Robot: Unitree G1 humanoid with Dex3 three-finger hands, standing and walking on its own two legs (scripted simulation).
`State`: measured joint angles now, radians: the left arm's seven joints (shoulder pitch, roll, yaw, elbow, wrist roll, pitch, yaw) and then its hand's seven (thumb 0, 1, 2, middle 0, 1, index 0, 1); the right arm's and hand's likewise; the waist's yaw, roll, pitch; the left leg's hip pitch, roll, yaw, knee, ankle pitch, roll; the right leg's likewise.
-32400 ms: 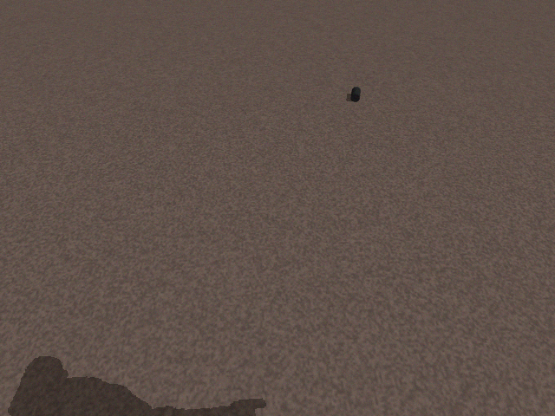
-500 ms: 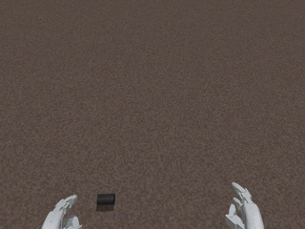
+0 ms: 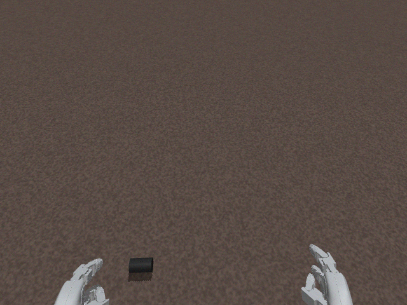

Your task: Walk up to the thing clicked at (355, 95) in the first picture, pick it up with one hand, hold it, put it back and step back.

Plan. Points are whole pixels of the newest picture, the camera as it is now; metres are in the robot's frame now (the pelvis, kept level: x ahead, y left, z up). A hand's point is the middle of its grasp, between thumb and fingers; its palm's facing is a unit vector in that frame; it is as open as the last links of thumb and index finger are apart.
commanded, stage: home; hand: left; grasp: from above
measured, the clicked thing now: (141, 265) +0.42 +0.25 -0.68
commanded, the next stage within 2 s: stand in 0.28 s
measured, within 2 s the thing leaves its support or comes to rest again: neither
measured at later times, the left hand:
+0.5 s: hand out of the picture +0.16 +0.20 -0.08, palm faces +0.01 -0.95 -0.31, open 7.4 cm
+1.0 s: hand out of the picture +0.03 +0.24 -0.11, palm faces +0.05 -0.95 -0.31, open 7.4 cm
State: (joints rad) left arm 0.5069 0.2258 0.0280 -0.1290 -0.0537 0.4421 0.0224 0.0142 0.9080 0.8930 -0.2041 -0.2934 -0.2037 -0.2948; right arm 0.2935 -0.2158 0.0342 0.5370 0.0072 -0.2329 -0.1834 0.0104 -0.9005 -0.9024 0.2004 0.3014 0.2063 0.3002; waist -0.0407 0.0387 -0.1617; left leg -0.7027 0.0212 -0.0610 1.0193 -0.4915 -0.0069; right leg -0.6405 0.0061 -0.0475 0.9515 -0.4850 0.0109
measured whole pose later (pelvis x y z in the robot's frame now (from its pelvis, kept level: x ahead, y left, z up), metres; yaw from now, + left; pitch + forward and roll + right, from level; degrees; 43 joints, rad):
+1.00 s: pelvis -0.02 +0.01 +0.06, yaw +1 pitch -4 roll +0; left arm 0.22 0.28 0.04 1.02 0.04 0.02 0.03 0.01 0.91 0.89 -0.21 -0.30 -0.21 -0.30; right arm 0.17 -0.27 -0.04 1.04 -0.03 0.00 -0.02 0.00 -0.90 -0.90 0.20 0.30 0.20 0.30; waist 0.02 0.00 0.06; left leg -0.19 -0.03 -0.03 0.50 -0.23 0.02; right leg -0.16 -0.05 -0.02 0.48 -0.25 0.04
